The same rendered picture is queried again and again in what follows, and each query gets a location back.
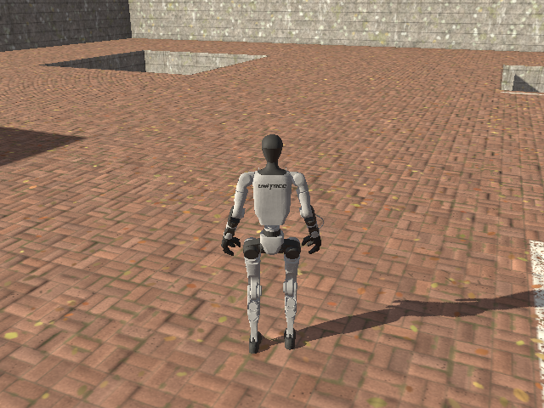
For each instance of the right robot upper arm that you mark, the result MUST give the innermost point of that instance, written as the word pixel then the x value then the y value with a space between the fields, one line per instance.
pixel 302 190

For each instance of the robot right forearm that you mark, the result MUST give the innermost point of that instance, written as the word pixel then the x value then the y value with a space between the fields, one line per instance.
pixel 312 225

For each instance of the right robot hand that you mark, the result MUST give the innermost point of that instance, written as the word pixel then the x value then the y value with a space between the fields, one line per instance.
pixel 311 241

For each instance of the robot right thigh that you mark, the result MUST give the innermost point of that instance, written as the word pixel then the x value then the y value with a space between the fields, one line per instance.
pixel 291 251

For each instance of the left robot hand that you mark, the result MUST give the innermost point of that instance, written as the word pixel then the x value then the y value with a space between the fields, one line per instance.
pixel 226 243

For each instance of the left robot upper arm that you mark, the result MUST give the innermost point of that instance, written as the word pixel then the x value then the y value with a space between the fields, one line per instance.
pixel 241 194

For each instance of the right robot foot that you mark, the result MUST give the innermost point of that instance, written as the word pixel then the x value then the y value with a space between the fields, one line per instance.
pixel 290 342

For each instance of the robot left forearm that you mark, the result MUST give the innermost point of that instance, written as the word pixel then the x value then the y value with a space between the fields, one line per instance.
pixel 231 226

